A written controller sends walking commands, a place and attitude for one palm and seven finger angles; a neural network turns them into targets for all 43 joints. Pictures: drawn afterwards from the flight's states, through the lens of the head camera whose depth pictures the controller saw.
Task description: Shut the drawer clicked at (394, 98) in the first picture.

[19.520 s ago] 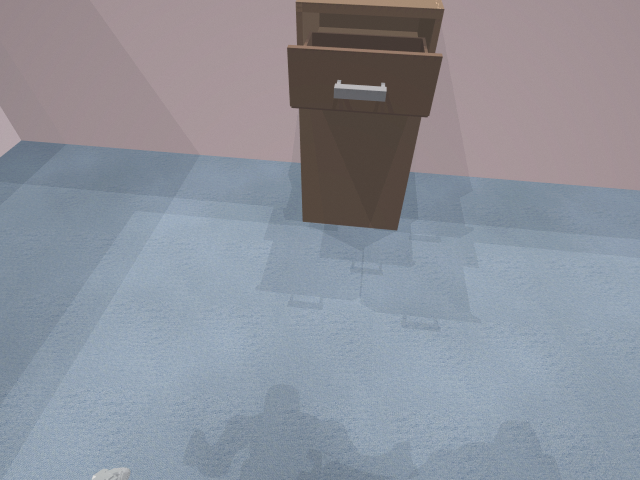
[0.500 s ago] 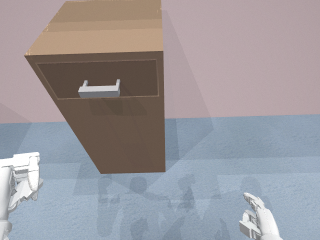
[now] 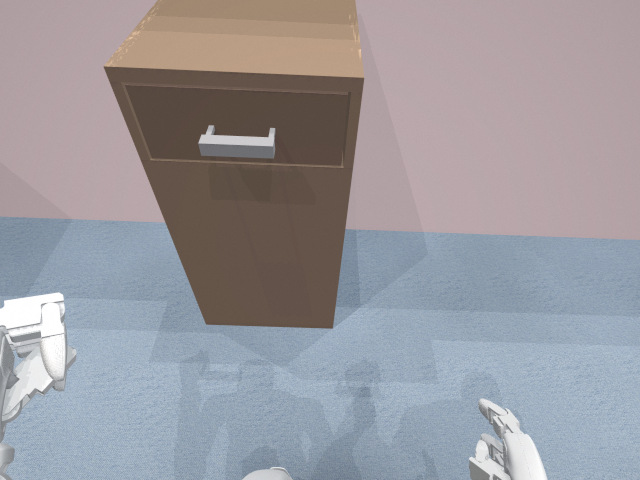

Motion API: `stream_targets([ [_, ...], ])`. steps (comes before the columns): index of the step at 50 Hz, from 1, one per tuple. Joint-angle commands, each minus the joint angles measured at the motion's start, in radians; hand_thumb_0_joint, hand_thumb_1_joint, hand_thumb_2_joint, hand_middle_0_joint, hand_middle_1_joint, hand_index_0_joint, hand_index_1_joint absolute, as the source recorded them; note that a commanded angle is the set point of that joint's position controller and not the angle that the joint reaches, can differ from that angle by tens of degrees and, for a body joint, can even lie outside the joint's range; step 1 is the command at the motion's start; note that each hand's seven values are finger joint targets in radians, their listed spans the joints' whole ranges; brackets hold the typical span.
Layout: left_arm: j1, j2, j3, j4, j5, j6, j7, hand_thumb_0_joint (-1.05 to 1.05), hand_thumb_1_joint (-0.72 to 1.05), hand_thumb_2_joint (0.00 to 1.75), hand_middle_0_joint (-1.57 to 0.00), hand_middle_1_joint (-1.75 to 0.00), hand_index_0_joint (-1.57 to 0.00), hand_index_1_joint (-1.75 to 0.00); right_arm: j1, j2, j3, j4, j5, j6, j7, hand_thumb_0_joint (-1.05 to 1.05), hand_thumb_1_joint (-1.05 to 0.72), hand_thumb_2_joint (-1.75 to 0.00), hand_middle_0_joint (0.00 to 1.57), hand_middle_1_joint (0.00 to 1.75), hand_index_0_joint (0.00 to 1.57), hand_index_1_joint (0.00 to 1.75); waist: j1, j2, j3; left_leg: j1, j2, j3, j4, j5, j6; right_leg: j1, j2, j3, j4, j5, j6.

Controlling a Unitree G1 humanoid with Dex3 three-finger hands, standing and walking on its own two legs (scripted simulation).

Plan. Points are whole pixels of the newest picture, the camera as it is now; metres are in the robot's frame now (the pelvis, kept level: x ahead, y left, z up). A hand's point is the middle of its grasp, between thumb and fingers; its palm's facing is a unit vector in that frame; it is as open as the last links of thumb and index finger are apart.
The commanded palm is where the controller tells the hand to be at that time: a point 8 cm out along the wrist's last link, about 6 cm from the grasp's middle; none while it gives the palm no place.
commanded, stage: step back with the hand held close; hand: left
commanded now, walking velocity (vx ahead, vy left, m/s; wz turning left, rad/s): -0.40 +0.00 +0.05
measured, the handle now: (239, 139) +0.66 +0.21 +0.04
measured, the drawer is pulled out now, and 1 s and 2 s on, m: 0.00 0.00 0.00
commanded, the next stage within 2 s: stop stepping back and stand still in 0.38 s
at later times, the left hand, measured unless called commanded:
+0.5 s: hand out of the picture +0.11 +0.23 +0.18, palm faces +0.24 -0.86 -0.44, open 3.2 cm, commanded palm +0.06 +0.29 +0.19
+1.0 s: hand out of the picture +0.01 +0.28 +0.19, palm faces +0.37 -0.84 -0.39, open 3.3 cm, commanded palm -0.07 +0.33 +0.19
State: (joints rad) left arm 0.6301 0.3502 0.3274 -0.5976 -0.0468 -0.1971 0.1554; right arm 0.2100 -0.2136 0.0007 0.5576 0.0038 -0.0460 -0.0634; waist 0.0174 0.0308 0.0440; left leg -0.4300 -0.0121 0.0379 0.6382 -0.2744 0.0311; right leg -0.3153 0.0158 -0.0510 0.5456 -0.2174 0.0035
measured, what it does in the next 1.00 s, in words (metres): walks backwards: right foot, then left foot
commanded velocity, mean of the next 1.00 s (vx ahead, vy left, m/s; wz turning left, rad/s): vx -0.06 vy -0.04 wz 0.02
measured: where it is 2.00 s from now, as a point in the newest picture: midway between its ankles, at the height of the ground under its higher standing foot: outside the picture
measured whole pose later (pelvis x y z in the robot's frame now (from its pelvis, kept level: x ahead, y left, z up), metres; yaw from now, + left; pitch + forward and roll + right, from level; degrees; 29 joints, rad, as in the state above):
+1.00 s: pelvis -0.19 +0.05 +0.01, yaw +0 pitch -1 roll -1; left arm 0.56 0.39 0.37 -0.64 -0.03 -0.19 0.16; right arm 0.22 -0.14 0.02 0.61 0.00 -0.17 -0.03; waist -0.03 -0.05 0.03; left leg -0.24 0.00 0.02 0.49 -0.24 0.03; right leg -0.45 0.01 -0.05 0.93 -0.40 0.00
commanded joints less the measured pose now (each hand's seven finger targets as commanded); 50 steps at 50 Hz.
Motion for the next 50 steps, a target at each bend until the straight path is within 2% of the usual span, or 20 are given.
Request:
stream_targets([
  [1, -0.089, 0.212, 0.146, -0.279, -0.001, -0.075, 0.028, 0.00, 0.90, 0.90, -1.40, -1.60, -1.40, -1.60, -0.095, -0.141, -0.043, -0.165, -0.006, -0.064, -0.027, 0.00, -0.90, -0.90, 0.20, 0.30, 0.20, 0.30, -0.034, 0.181, -0.059, 0.004, 0.167, -0.290, -0.376, -0.201, 0.037, -0.016, -0.003, 0.071, 0.024, -0.185, 0.003],
  [3, -0.079, 0.229, 0.197, -0.272, 0.031, -0.087, 0.025, 0.00, 0.90, 0.90, -1.40, -1.60, -1.40, -1.60, -0.097, -0.130, -0.047, -0.168, -0.020, -0.087, -0.025, 0.00, -0.90, -0.90, 0.20, 0.30, 0.20, 0.30, -0.019, 0.305, -0.099, -0.287, 0.334, -0.491, -0.618, -0.577, 0.119, 0.228, 0.075, 0.082, 0.477, -0.198, 0.018],
  [5, -0.074, 0.246, 0.222, -0.278, 0.021, -0.096, 0.023, 0.00, 0.90, 0.90, -1.40, -1.60, -1.40, -1.60, -0.089, -0.106, -0.054, -0.163, -0.024, -0.094, -0.015, 0.00, -0.90, -0.90, 0.20, 0.30, 0.20, 0.30, -0.014, 0.183, -0.106, -0.221, 0.325, -0.459, -0.568, -0.446, 0.118, 0.133, 0.066, 0.115, 0.583, -0.221, 0.007],
  [7, 0.003, 0.213, 0.204, -0.256, 0.004, -0.094, 0.026, 0.00, 0.90, 0.90, -1.40, -1.60, -1.40, -1.60, -0.090, -0.109, -0.063, -0.154, -0.022, -0.107, 0.000, 0.00, -0.90, -0.90, 0.20, 0.30, 0.20, 0.30, -0.003, 0.093, -0.142, -0.019, 0.269, -0.341, -0.484, -0.261, 0.099, 0.034, 0.050, 0.084, 0.458, -0.256, 0.002],
  [14, 0.018, 0.196, 0.146, -0.250, -0.033, -0.109, 0.005, 0.00, 0.90, 0.90, -1.40, -1.60, -1.40, -1.60, -0.036, -0.104, -0.056, -0.070, -0.032, -0.119, 0.021, 0.00, -0.90, -0.90, 0.20, 0.30, 0.20, 0.30, -0.017, 0.219, -0.254, 0.296, 0.192, -0.205, -0.498, 0.023, -0.067, 0.097, 0.073, -0.009, -0.133, -0.299, -0.040],
  [19, -0.062, 0.308, 0.230, -0.275, -0.051, -0.157, 0.003, 0.00, 0.90, 0.90, -1.40, -1.60, -1.40, -1.60, -0.052, -0.076, -0.034, -0.047, -0.024, -0.067, 0.009, 0.00, -0.90, -0.90, 0.20, 0.30, 0.20, 0.30, -0.031, -0.090, -0.265, 0.467, 0.069, -0.061, 0.015, 0.129, -0.045, -0.143, -0.228, 0.169, -0.357, 0.178, -0.101],
  [22, -0.035, 0.246, 0.180, -0.214, -0.053, -0.131, -0.022, 0.00, 0.90, 0.90, -1.40, -1.60, -1.40, -1.60, -0.108, -0.118, -0.050, -0.085, 0.005, -0.081, -0.006, 0.00, -0.90, -0.90, 0.20, 0.30, 0.20, 0.30, -0.043, -0.140, -0.181, 0.449, 0.057, -0.060, -0.054, 0.256, -0.024, -0.164, -0.123, 0.043, -0.191, 0.202, -0.044],
  [25, -0.017, 0.235, 0.185, -0.182, -0.060, -0.094, -0.038, 0.00, 0.90, 0.90, -1.40, -1.60, -1.40, -1.60, -0.131, -0.129, -0.046, -0.109, -0.008, -0.079, -0.006, 0.00, -0.90, -0.90, 0.20, 0.30, 0.20, 0.30, -0.020, 0.191, -0.182, 0.342, 0.196, -0.287, -0.405, 0.301, 0.050, -0.041, 0.089, 0.017, 0.075, -0.295, 0.017],
  [27, 0.002, 0.249, 0.231, -0.152, -0.061, -0.078, -0.021, 0.00, 0.90, 0.90, -1.40, -1.60, -1.40, -1.60, -0.135, -0.142, -0.052, -0.124, -0.022, -0.079, -0.004, 0.00, -0.90, -0.90, 0.20, 0.30, 0.20, 0.30, -0.003, 0.261, -0.127, 0.034, 0.222, -0.341, -0.654, -0.436, -0.068, 0.159, 0.146, -0.024, 0.161, -0.455, -0.045],
  [29, 0.032, 0.286, 0.274, -0.192, -0.064, -0.057, -0.017, 0.00, 0.90, 0.90, -1.40, -1.60, -1.40, -1.60, -0.140, -0.122, -0.049, -0.132, -0.029, -0.064, 0.001, 0.00, -0.90, -0.90, 0.20, 0.30, 0.20, 0.30, 0.020, 0.290, -0.180, -0.034, 0.147, -0.222, -0.629, -0.382, -0.182, 0.298, 0.161, -0.066, 0.039, -0.411, -0.071],
  [30, 0.072, 0.266, 0.251, -0.205, -0.055, -0.062, -0.020, 0.00, 0.90, 0.90, -1.40, -1.60, -1.40, -1.60, -0.111, -0.102, -0.046, -0.126, -0.017, -0.058, 0.007, 0.00, -0.90, -0.90, 0.20, 0.30, 0.20, 0.30, 0.023, 0.172, -0.205, 0.019, 0.045, -0.071, -0.398, -0.275, -0.179, 0.269, 0.099, -0.034, -0.127, -0.380, -0.090],
  [31, 0.105, 0.274, 0.243, -0.217, -0.044, -0.059, -0.019, 0.00, 0.90, 0.90, -1.40, -1.60, -1.40, -1.60, -0.089, -0.093, -0.056, -0.128, 0.010, -0.046, 0.007, 0.00, -0.90, -0.90, 0.20, 0.30, 0.20, 0.30, -0.005, -0.145, -0.172, 0.186, -0.073, 0.057, 0.126, -0.119, -0.127, -0.086, -0.127, 0.189, -0.368, -0.455, -0.115],
  [32, 0.108, 0.268, 0.240, -0.239, -0.054, -0.048, -0.019, 0.00, 0.90, 0.90, -1.40, -1.60, -1.40, -1.60, -0.115, -0.107, -0.077, -0.120, 0.013, -0.030, 0.004, 0.00, -0.90, -0.90, 0.20, 0.30, 0.20, 0.30, 0.003, -0.353, -0.061, 0.151, -0.111, -0.063, 0.533, -0.092, -0.091, -0.408, -0.354, 0.499, -0.506, -0.571, -0.180],
  [34, 0.036, 0.227, 0.231, -0.243, -0.037, -0.022, -0.031, 0.00, 0.90, 0.90, -1.40, -1.60, -1.40, -1.60, -0.115, -0.093, -0.078, -0.096, 0.017, -0.018, 0.015, 0.00, -0.90, -0.90, 0.20, 0.30, 0.20, 0.30, -0.040, -0.252, -0.036, -0.048, -0.014, -0.146, 0.702, -0.053, -0.063, -0.387, -0.349, 0.407, -0.426, -0.507, -0.221],
  [36, -0.029, 0.191, 0.174, -0.166, -0.011, -0.035, -0.017, 0.00, 0.90, 0.90, -1.40, -1.60, -1.40, -1.60, -0.115, -0.079, -0.048, -0.107, 0.004, -0.036, 0.000, 0.00, -0.90, -0.90, 0.20, 0.30, 0.20, 0.30, -0.061, -0.127, 0.005, 0.011, 0.082, -0.090, 0.327, -0.100, -0.041, -0.237, -0.242, 0.213, -0.322, -0.385, -0.138],
  [40, -0.223, 0.145, 0.083, -0.127, 0.024, -0.064, 0.021, 0.00, 0.90, 0.90, -1.40, -1.60, -1.40, -1.60, -0.065, -0.122, -0.044, -0.042, -0.001, -0.134, -0.035, 0.00, -0.90, -0.90, 0.20, 0.30, 0.20, 0.30, -0.041, 0.035, -0.011, 0.205, 0.043, 0.000, -0.296, -0.064, 0.008, -0.007, -0.136, 0.101, -0.055, -0.164, -0.076],
  [42, -0.284, 0.164, 0.074, -0.240, 0.039, -0.083, 0.031, 0.00, 0.90, 0.90, -1.40, -1.60, -1.40, -1.60, -0.043, -0.148, -0.057, -0.087, 0.002, -0.151, -0.036, 0.00, -0.90, -0.90, 0.20, 0.30, 0.20, 0.30, -0.032, 0.304, -0.075, 0.412, 0.281, -0.362, -0.305, 0.107, 0.113, -0.226, -0.023, 0.020, 0.231, -0.235, -0.006],
  [45, -0.223, 0.229, 0.138, -0.361, 0.028, -0.094, 0.020, 0.00, 0.90, 0.90, -1.40, -1.60, -1.40, -1.60, -0.035, -0.088, -0.045, -0.061, -0.020, -0.182, -0.005, 0.00, -0.90, -0.90, 0.20, 0.30, 0.20, 0.30, -0.050, 0.181, -0.105, 0.386, 0.335, -0.529, -0.383, 0.219, 0.131, -0.304, -0.028, 0.080, 0.512, -0.296, -0.008],
  [47, -0.052, 0.177, 0.127, -0.324, 0.017, -0.074, 0.012, 0.00, 0.90, 0.90, -1.40, -1.60, -1.40, -1.60, -0.045, -0.107, -0.057, -0.073, -0.001, -0.177, 0.026, 0.00, -0.90, -0.90, 0.20, 0.30, 0.20, 0.30, -0.033, 0.089, -0.105, 0.333, 0.307, -0.380, -0.358, 0.209, 0.143, -0.255, -0.048, 0.069, 0.452, -0.186, 0.002],
  [50, 0.091, 0.173, 0.160, -0.260, 0.013, -0.065, 0.012, 0.00, 0.90, 0.90, -1.40, -1.60, -1.40, -1.60, -0.073, -0.101, -0.052, -0.086, 0.000, -0.146, 0.035, 0.00, -0.90, -0.90, 0.20, 0.30, 0.20, 0.30, -0.029, 0.189, -0.080, 0.159, 0.248, -0.218, -0.397, 0.001, 0.106, -0.101, -0.035, -0.008, 0.293, -0.129, 0.002],
])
